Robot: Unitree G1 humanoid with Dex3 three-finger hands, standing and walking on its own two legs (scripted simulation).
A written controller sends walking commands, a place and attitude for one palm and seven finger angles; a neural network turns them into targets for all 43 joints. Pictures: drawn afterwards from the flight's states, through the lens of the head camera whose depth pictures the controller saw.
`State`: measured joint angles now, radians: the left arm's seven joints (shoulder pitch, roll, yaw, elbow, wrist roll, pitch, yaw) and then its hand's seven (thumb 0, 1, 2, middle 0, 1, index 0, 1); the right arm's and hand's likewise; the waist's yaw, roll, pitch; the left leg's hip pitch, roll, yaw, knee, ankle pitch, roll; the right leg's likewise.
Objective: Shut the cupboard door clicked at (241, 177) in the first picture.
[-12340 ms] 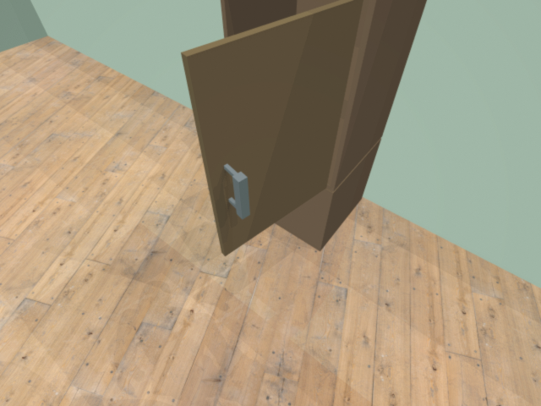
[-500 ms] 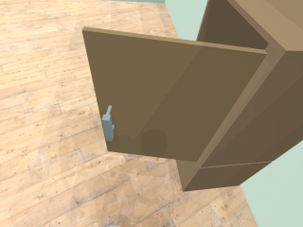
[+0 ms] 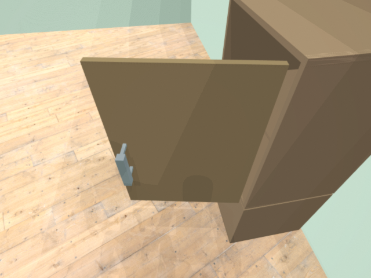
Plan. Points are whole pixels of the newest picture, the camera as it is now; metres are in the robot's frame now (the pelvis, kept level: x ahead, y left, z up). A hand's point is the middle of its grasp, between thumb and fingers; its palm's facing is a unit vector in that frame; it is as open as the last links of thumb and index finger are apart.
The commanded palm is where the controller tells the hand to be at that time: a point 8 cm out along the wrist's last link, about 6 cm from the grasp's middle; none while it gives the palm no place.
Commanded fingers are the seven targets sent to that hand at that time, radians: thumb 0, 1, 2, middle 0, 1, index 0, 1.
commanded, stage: come to a stop and stand still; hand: left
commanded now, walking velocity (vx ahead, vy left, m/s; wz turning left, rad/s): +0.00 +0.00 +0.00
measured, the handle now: (126, 164) +0.44 +0.20 -0.07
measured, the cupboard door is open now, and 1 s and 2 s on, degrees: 78 78 78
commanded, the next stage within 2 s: look again from close up in 0.14 s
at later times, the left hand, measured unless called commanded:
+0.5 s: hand out of the picture +0.02 +0.18 -0.17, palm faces +0.00 -0.98 -0.18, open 7.3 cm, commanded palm none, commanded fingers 0.00 0.90 0.90 -0.20 -0.30 -0.20 -0.30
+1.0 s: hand (98, 233) +0.22 +0.21 -0.02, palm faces +0.21 -0.98 -0.06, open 7.1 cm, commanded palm +0.14 +0.25 -0.07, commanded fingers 0.00 0.90 0.90 -0.38 -0.50 -0.38 -0.50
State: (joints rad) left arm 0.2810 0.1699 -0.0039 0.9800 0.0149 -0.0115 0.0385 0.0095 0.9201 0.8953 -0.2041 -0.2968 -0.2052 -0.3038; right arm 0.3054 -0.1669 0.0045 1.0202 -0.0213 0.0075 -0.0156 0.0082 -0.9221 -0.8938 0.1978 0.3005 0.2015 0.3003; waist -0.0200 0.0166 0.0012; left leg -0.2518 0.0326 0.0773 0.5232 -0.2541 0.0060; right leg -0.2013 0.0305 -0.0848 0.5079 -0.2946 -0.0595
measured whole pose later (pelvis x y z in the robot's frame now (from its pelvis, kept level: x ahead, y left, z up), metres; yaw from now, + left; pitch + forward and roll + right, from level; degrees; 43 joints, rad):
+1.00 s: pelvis +0.01 +0.02 -0.02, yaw +3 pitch +6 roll +1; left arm 0.34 0.16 0.07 0.22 -0.17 -0.28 0.01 0.01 0.91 0.90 -0.24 -0.34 -0.24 -0.35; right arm 0.31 -0.22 -0.02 0.78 0.01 -0.30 -0.02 0.01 -0.91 -0.89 0.20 0.30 0.20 0.30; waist -0.04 0.00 -0.08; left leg -0.49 -0.04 0.06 0.74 -0.35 0.04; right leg -0.44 -0.04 -0.06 0.77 -0.45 -0.02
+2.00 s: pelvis -0.03 +0.03 -0.11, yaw +2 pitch +18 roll -4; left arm 0.40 0.23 0.11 -0.02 -0.26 -0.45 -0.23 0.02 0.90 0.90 -1.13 -1.31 -1.13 -1.31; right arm 0.20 -0.23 0.00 0.50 0.02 -0.18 -0.04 0.01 -0.90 -0.89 0.20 0.30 0.20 0.30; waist 0.01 0.03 -0.17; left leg -1.08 0.02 0.00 1.28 -0.52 0.05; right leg -0.98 0.00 -0.11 1.23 -0.57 -0.02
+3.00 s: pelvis -0.03 +0.02 -0.11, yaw +3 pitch +18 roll -4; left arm 0.29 0.25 0.10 0.04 -0.26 -0.43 -0.25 0.02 0.90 0.90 -1.30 -1.50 -1.31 -1.50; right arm 0.22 -0.24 0.02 0.51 0.03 -0.18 -0.05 0.01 -0.90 -0.89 0.20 0.30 0.21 0.30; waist 0.01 0.04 -0.19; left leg -1.10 0.02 -0.01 1.30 -0.52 0.04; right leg -1.00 0.01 -0.12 1.25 -0.58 -0.03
